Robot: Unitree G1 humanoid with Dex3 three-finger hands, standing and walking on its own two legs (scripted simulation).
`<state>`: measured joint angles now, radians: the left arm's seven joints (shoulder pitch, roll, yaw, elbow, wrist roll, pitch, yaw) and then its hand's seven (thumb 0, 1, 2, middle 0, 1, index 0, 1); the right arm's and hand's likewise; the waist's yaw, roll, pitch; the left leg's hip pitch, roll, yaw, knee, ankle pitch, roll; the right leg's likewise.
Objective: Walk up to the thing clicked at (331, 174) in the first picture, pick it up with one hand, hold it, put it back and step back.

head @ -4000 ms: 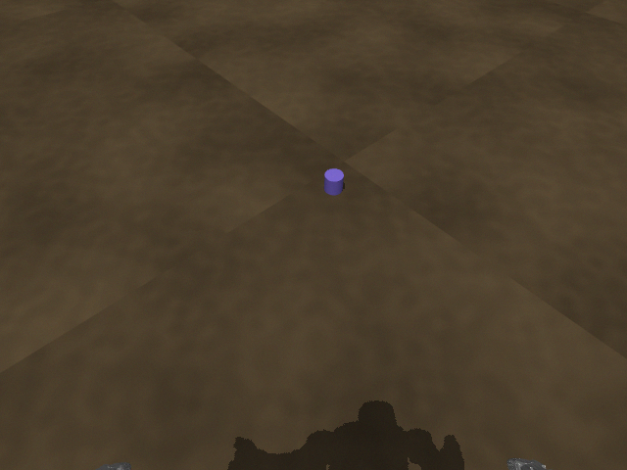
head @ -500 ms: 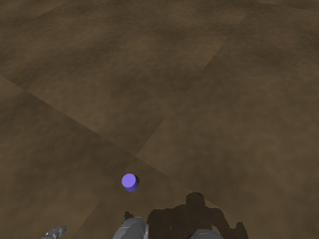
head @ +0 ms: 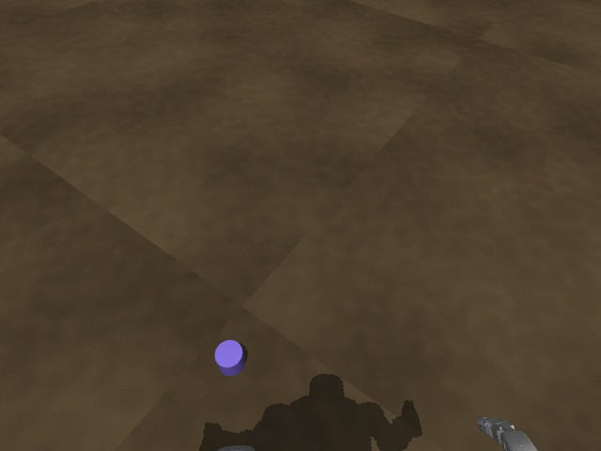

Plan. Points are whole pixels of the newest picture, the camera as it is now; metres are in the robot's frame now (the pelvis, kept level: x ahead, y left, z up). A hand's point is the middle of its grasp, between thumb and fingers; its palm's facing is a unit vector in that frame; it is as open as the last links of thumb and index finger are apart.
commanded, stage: walk up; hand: left
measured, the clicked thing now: (230, 358) +0.46 +0.22 -0.73
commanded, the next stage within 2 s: stand in 1.08 s
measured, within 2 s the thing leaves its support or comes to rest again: neither
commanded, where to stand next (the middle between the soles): +0.05 -0.01 m, yaw -1 degrees
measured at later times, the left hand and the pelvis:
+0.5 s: hand out of the picture +0.10 +0.24 -0.15, palm faces -0.02 -0.95 -0.32, open 7.3 cm; pelvis +0.02 -0.01 +0.01, yaw +0 degrees
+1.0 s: hand out of the picture +0.11 +0.25 -0.15, palm faces -0.02 -0.94 -0.33, open 7.3 cm; pelvis +0.02 +0.00 +0.01, yaw -1 degrees
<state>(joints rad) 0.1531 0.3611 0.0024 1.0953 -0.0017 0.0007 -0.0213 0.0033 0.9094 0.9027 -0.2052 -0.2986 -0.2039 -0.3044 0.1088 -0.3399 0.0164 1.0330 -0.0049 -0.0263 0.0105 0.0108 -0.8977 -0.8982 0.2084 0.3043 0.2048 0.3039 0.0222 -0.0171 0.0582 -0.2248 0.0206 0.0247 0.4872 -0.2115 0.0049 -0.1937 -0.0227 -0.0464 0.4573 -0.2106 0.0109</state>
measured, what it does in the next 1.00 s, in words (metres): stands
